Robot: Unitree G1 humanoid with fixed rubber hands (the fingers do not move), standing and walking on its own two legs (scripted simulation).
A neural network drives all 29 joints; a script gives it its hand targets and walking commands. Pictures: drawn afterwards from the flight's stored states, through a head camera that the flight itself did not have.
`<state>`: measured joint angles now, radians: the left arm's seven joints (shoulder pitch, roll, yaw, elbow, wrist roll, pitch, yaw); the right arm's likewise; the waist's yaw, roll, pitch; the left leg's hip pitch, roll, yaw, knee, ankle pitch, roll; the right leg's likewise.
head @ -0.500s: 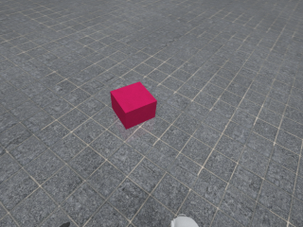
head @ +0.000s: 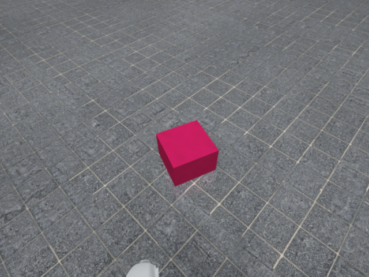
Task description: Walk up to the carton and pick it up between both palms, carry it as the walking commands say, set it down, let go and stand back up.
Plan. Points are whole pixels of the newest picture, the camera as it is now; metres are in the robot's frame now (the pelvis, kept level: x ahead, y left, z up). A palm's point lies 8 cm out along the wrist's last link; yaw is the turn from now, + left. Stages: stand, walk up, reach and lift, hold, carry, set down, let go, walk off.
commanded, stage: walk up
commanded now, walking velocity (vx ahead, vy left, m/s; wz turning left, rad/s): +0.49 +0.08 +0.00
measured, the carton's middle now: (186, 152) +0.95 +0.05 -0.67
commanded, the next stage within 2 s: none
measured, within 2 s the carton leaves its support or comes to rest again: neither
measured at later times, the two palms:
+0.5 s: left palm (94, 194) +0.37 +0.29 -0.13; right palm out of the picture +0.15 -0.16 -0.12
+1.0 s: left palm (99, 191) +0.37 +0.28 -0.13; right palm (250, 151) +0.55 -0.19 -0.13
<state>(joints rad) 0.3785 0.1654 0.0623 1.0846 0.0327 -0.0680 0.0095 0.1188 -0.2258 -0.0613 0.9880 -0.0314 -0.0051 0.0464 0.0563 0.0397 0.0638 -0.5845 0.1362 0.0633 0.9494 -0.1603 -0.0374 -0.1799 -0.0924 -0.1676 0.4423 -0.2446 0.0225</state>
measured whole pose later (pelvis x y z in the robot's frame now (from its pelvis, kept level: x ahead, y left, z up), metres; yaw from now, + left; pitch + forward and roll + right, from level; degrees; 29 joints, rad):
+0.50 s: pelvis +0.24 +0.07 +0.01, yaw -1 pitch -1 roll -1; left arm 0.10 0.21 0.05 0.98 0.03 -0.01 -0.04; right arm 0.45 -0.15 -0.04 1.11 -0.03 -0.09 0.00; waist -0.07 -0.04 0.03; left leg -0.04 0.06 0.20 0.33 -0.28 0.01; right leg -0.56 -0.12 -0.07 0.88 -0.12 0.03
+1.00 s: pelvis +0.43 +0.05 +0.00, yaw +0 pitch +0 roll +0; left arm 0.36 0.16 0.07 1.08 0.03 -0.05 0.01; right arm 0.08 -0.23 -0.06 0.99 -0.02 0.00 0.03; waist 0.06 0.03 0.10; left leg -0.54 0.12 0.08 0.80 -0.19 -0.04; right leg -0.20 -0.10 -0.17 0.41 -0.20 0.02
